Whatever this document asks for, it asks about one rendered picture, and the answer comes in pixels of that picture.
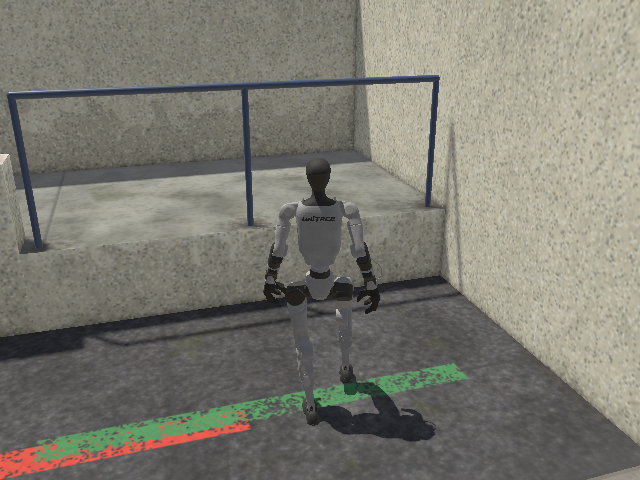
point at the left robot upper arm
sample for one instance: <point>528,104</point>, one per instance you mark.
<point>287,212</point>

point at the right robot thigh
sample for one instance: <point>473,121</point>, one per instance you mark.
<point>343,290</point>

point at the robot right hand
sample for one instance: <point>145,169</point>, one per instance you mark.
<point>374,298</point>

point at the right robot foot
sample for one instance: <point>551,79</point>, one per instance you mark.
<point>346,375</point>

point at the robot right forearm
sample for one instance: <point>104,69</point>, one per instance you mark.
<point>366,270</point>

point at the robot left hand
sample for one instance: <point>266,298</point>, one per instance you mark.
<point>272,288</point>

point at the right robot upper arm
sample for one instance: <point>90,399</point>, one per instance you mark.
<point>350,211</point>

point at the robot left forearm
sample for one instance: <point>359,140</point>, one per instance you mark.
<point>273,267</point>

